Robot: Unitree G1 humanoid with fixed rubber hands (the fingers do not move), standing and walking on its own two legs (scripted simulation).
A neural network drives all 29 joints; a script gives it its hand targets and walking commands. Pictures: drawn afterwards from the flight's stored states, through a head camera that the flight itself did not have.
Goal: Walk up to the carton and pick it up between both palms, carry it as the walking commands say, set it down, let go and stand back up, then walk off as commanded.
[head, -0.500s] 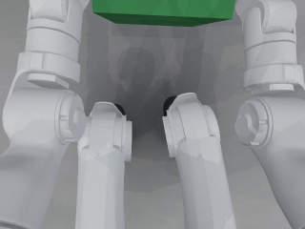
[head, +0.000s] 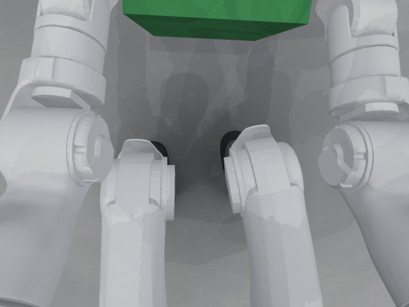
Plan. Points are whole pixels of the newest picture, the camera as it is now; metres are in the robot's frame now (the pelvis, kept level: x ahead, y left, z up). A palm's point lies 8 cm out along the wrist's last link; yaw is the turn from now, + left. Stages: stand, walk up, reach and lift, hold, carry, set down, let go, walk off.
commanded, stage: set down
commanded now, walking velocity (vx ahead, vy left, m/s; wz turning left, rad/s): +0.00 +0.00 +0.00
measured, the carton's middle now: out of the picture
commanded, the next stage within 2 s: none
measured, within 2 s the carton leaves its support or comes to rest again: neither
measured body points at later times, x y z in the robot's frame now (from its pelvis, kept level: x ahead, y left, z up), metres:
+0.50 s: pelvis +0.01 +0.00 -0.01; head +0.39 -0.03 +0.22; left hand +0.59 +0.09 -0.20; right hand +0.54 -0.22 -0.19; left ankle +0.11 +0.12 -0.35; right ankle +0.12 -0.11 -0.35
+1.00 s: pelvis +0.01 +0.00 -0.02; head +0.38 -0.03 +0.23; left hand +0.59 +0.09 -0.20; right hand +0.54 -0.22 -0.20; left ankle +0.11 +0.12 -0.35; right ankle +0.12 -0.11 -0.35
